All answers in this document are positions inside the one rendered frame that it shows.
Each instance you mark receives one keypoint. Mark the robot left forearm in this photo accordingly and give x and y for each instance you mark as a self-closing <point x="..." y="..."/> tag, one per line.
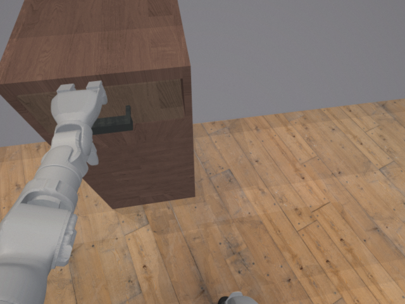
<point x="60" y="174"/>

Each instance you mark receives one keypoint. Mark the handle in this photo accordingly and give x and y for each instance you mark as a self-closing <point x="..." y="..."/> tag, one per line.
<point x="113" y="124"/>

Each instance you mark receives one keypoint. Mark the drawer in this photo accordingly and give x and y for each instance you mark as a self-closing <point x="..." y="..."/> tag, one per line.
<point x="149" y="101"/>

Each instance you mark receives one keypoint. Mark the left robot upper arm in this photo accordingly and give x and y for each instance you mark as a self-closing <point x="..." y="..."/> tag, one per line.
<point x="36" y="239"/>

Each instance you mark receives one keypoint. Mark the robot left hand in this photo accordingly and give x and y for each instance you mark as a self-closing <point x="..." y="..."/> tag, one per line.
<point x="80" y="105"/>

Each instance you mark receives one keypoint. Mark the robot right shin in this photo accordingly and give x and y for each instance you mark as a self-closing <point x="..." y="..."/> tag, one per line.
<point x="237" y="293"/>

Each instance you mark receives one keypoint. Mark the cabinet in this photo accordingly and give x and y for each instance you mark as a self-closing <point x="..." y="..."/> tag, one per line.
<point x="57" y="42"/>

